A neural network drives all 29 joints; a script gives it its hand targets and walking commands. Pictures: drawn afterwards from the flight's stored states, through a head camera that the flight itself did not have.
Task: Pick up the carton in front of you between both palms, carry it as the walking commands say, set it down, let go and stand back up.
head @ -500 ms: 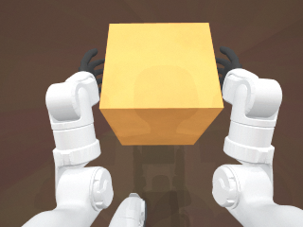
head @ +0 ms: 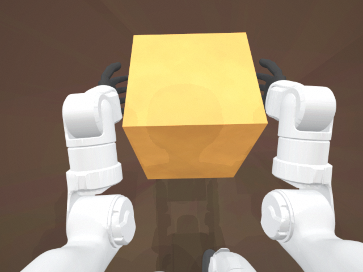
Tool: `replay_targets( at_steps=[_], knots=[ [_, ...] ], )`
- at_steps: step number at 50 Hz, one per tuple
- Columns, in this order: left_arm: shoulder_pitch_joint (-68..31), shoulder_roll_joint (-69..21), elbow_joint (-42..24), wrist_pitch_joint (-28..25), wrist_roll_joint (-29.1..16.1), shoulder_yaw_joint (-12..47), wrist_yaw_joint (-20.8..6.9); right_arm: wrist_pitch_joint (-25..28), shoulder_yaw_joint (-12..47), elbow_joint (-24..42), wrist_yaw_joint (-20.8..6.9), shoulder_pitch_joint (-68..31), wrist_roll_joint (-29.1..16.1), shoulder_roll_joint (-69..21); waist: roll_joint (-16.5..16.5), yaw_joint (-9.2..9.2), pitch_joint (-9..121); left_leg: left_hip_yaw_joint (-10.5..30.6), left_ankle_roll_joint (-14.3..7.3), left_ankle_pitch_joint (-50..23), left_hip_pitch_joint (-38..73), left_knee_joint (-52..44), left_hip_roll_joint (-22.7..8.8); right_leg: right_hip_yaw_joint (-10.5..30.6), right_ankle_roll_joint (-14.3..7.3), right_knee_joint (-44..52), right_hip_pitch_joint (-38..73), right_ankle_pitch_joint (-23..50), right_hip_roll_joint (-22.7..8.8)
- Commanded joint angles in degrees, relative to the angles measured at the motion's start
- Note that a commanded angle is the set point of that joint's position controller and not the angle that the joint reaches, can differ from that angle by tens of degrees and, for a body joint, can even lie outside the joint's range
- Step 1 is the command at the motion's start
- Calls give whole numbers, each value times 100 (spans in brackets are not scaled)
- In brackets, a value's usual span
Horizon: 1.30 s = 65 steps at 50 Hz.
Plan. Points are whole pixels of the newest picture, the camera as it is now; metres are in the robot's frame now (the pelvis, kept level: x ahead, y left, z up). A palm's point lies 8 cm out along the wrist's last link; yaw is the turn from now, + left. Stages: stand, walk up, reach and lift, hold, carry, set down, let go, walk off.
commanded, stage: carry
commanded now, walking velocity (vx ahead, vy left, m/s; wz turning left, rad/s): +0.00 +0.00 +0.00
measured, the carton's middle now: (190, 115) +0.42 +0.00 +0.09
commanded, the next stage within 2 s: none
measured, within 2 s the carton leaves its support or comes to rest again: neither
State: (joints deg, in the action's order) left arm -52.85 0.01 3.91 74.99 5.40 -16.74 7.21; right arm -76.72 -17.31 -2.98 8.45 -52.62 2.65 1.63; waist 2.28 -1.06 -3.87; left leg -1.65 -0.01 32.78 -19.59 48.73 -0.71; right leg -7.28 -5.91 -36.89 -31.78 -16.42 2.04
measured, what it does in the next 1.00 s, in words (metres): walks ahead: left foot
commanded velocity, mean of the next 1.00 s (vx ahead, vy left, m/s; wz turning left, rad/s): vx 0.00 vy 0.00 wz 0.00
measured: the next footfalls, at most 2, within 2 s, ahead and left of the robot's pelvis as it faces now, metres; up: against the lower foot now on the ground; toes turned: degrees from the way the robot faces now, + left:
left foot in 0.18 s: +0.09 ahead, +0.11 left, -0.01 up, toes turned +3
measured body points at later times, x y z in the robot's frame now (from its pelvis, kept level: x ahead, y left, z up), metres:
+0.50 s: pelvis +0.11 +0.02 +0.01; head +0.09 +0.02 +0.46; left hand +0.47 +0.18 +0.14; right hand +0.47 -0.13 +0.14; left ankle +0.04 +0.11 -0.72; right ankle +0.10 -0.08 -0.71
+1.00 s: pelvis +0.10 +0.02 +0.01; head +0.07 +0.02 +0.46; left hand +0.46 +0.18 +0.15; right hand +0.46 -0.12 +0.14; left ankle +0.04 +0.11 -0.72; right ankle +0.10 -0.08 -0.71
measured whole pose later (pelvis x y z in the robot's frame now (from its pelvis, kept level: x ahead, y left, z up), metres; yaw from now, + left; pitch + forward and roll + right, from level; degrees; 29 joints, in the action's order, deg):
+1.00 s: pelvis +0.10 +0.02 +0.01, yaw +1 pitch +1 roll -1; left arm -41.0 0.9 18.0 69.9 3.5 -11.4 7.0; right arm -71.1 -12.1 -16.7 6.8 -40.4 3.9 0.6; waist 0.9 -0.5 5.7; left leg -1.5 -0.5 27.5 -8.6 28.9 0.5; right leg -6.4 -2.4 -35.2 -16.5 -26.0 -0.1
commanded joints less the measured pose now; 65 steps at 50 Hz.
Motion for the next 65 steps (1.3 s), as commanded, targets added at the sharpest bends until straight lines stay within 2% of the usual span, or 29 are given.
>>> replay_targets(
  at_steps=[1, 2, 3, 5, 6, 7, 8, 9, 10, 11, 12, 13, 18, 21, 26, 31, 38, 65],
  knots=[
    [-4088, -6037, -306, 121, -2691, 3520, -1274, -45, 3499, 166, -1356, -4272, -2262, -6033, -913, -207, 4225, 400, -17, 623, -1181, 544, 32, 2355, -1010, 523, 4732, 5733, -1954],
    [-4364, -6160, -482, 109, -2815, 3555, -1303, -29, 3445, 193, -1326, -4310, -2236, -6072, -893, -179, 4053, 369, -31, 494, -1154, -104, -44, 2091, -781, 480, 4608, 5496, -1788],
    [-4540, -6225, -633, 101, -2921, 3585, -1317, -15, 3402, 221, -1284, -4315, -2206, -6097, -935, -163, 4020, 315, 6, 303, -914, -679, 9, 1884, -617, 511, 4477, 5122, -1635],
    [-4788, -6220, -943, 97, -3025, 3628, -1306, 14, 3356, 298, -1194, -4232, -2111, -6073, -964, -184, 4138, 62, 76, -160, -226, -1445, 221, 1563, -462, 575, 4199, 4430, -1459],
    [-4835, -6163, -1043, 106, -3045, 3640, -1289, 20, 3330, 350, -1157, -4167, -2051, -6024, -946, -152, 4191, -63, 70, -657, 171, -1890, 232, 1344, -397, 515, 4016, 4030, -1384],
    [-4792, -6100, -1047, 119, -3039, 3647, -1273, 16, 3297, 343, -1133, -4030, -1975, -5964, -883, -93, 4240, -166, 39, -1510, 786, -2405, 160, 1089, -297, 410, 3652, 3483, -1285],
    [-4672, -6042, -971, 126, -2996, 3668, -1268, -3, 3275, 308, -1128, -3918, -1921, -5882, -837, -49, 4239, -98, -9, -2044, 1338, -2611, -10, 966, -169, 362, 3225, 2876, -1149],
    [-4547, -5966, -803, 126, -2928, 3675, -1268, -37, 3272, 251, -1149, -3880, -1911, -5850, -712, 46, 4296, 204, -74, -2430, 1949, -2563, -366, 942, -39, 307, 2654, 2223, -1087],
    [-4546, -5966, -693, 147, -2899, 3677, -1283, -22, 3297, 157, -1167, -3904, -1846, -5804, -45, 104, 4353, 553, -291, -4230, 2364, -1840, -823, 737, 128, 237, 2135, 1703, -884],
    [-4563, -5987, -523, 164, -2885, 3715, -1306, -25, 3310, 39, -1199, -3903, -1833, -5743, 310, 131, 4110, 567, -390, -5268, 2336, -1637, -920, 638, 231, 220, 1932, 1180, -722],
    [-4515, -6005, -316, 174, -2877, 3717, -1325, -38, 3326, -129, -1246, -3847, -1885, -5779, 434, 135, 3949, 556, -390, -5712, 2274, -1571, -946, 579, 255, 147, 1856, 1110, -673],
    [-4403, -6058, -73, 178, -2857, 3681, -1342, -39, 3307, -310, -1297, -3788, -1930, -5832, 381, 135, 3868, 540, -371, -5848, 2199, -1538, -932, 548, 254, 70, 1885, 1258, -665],
    [-3637, -6357, 1136, 7, -2535, 3149, -1451, 144, 3065, -1094, -1505, -3532, -1998, -6232, 138, 122, 3569, 499, -270, -5485, 1683, -1516, -788, 588, 191, -86, 2244, 1879, -726],
    [-3384, -6563, 1455, -219, -2409, 2899, -1537, 370, 2964, -1310, -1607, -3471, -2028, -6537, -13, 134, 3356, 497, -234, -5145, 1489, -1638, -739, 607, 216, -53, 2348, 1944, -753],
    [-3551, -6680, 991, -555, -2518, 3076, -1491, 708, 3278, -760, -1591, -3833, -2334, -6833, -92, 134, 3248, 467, -203, -4541, 1408, -1816, -681, 646, 215, 70, 2516, 1772, -790],
    [-3432, -6535, 381, -630, -2671, 3416, -1328, 793, 3606, -191, -1451, -3698, -2523, -6739, -146, 98, 3407, 406, -198, -4115, 1535, -1875, -633, 701, 172, 139, 2759, 1898, -846],
    [-2972, -6420, 516, -584, -2631, 3500, -1354, 734, 3527, -474, -1458, -3020, -2322, -6493, -110, 101, 3301, 384, -185, -4183, 1639, -1905, -630, 716, 156, 172, 2670, 1954, -856],
    [-3103, -6417, 708, -640, -2598, 3324, -1387, 788, 3385, -680, -1478, -3147, -2271, -6488, -154, 86, 2883, 458, -239, -2972, 1305, -2280, -588, 760, 148, 518, 2478, 1126, -898]
  ],
)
